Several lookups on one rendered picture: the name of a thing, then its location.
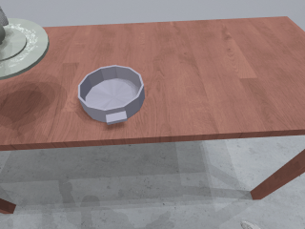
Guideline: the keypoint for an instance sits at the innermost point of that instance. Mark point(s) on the pot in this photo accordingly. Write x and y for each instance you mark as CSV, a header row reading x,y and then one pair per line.
x,y
112,94

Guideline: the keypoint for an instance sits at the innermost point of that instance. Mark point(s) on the table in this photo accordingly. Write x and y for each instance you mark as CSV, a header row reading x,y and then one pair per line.
x,y
203,80

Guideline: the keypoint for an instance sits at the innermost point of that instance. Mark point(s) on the lid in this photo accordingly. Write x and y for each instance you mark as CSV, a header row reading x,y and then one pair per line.
x,y
24,46

